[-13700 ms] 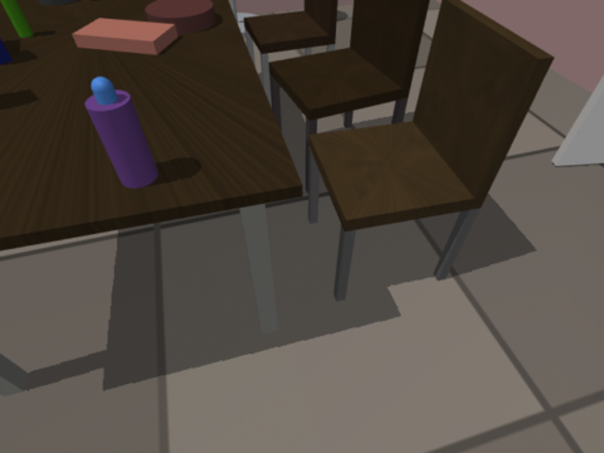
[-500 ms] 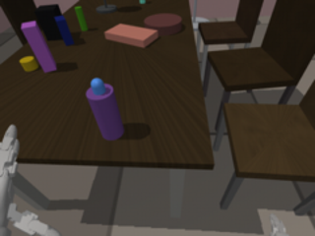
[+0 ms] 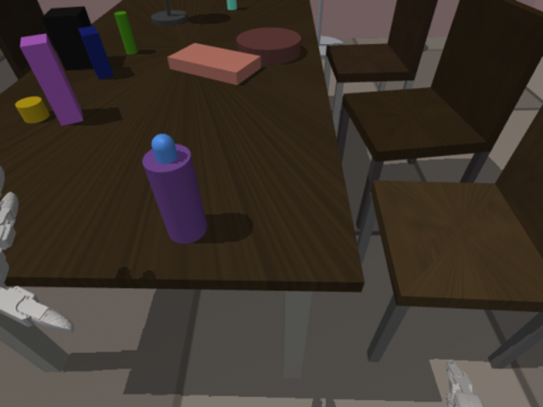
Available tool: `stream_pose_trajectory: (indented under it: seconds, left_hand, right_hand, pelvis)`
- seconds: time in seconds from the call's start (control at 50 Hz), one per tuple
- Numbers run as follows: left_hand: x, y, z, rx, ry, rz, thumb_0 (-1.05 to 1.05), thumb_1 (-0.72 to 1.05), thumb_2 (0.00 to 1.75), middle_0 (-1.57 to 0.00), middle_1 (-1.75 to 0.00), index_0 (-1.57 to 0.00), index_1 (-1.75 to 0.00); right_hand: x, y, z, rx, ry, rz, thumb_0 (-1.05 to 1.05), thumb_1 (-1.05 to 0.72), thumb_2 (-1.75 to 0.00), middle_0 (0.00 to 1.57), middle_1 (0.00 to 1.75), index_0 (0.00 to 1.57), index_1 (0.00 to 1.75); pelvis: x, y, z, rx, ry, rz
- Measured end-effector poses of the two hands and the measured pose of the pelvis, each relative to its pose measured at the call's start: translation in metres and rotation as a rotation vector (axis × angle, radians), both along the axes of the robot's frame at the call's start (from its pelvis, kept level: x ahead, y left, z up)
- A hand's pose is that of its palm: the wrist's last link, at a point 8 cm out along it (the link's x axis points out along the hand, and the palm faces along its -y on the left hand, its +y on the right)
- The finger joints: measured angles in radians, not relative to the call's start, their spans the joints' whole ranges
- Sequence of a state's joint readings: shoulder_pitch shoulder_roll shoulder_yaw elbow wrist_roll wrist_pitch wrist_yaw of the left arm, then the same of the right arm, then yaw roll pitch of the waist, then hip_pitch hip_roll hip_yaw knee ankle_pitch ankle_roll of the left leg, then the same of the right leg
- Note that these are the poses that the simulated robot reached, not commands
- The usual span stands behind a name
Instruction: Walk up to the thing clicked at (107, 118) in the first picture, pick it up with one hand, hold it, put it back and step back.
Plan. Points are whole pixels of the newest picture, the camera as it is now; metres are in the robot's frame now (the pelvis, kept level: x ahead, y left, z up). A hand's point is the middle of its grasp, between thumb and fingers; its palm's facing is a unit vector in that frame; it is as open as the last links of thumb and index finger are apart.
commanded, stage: go down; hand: left
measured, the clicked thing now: (175, 188) +0.47 +0.20 +0.09
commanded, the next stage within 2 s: none
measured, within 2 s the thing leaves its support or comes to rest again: neither
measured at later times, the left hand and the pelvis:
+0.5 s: hand (26, 221) +0.32 +0.34 +0.16, palm faces +0.19 -0.98 -0.03, open 17.5 cm; pelvis +0.00 +0.00 +0.00, yaw +0 degrees
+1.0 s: hand (26, 200) +0.36 +0.36 +0.16, palm faces +0.18 -0.98 +0.00, open 17.7 cm; pelvis +0.00 +0.00 +0.00, yaw +0 degrees
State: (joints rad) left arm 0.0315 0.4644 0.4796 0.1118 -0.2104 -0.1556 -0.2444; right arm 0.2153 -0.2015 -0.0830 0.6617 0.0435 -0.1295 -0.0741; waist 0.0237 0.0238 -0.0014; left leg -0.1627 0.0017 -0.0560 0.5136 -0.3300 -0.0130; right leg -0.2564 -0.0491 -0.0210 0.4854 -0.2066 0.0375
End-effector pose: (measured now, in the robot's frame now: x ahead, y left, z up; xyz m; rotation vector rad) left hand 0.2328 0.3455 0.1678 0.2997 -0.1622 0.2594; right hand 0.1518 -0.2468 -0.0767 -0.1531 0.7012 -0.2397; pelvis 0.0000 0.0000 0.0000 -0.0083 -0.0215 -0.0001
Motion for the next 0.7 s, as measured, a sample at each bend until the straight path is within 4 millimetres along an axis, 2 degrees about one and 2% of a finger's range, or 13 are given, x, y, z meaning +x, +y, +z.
stream_pose_trajectory:
  seconds: [0.2, 0.38, 0.7]
  left_hand:
    - [0.035, 0.023, -0.003, -0.160, 0.088, -0.063, -0.01, -0.54, 0.08, -0.04, -0.02, -0.03, -0.03]
    - [0.049, 0.038, -0.009, -0.240, 0.113, -0.063, -0.01, -0.53, 0.10, -0.03, -0.02, -0.02, -0.03]
    - [0.074, 0.057, -0.002, -0.340, 0.173, -0.088, -0.01, -0.57, 0.09, -0.03, -0.02, -0.02, -0.03]
  right_hand:
    - [-0.003, -0.004, 0.008, -0.036, -0.042, 0.004, -0.01, 0.51, -0.06, 0.06, 0.05, 0.05, 0.05]
    - [-0.005, -0.013, 0.011, -0.087, -0.035, 0.021, -0.01, 0.53, -0.06, 0.06, 0.05, 0.05, 0.05]
    - [-0.004, -0.008, 0.011, -0.115, -0.050, 0.054, -0.01, 0.54, -0.06, 0.06, 0.05, 0.05, 0.05]
  pelvis:
    - [0.004, 0.003, 0.001, 0.000, 0.024, -0.009]
    - [0.006, -0.001, 0.001, -0.001, 0.044, -0.008]
    - [0.004, -0.006, 0.001, 0.000, 0.086, 0.001]
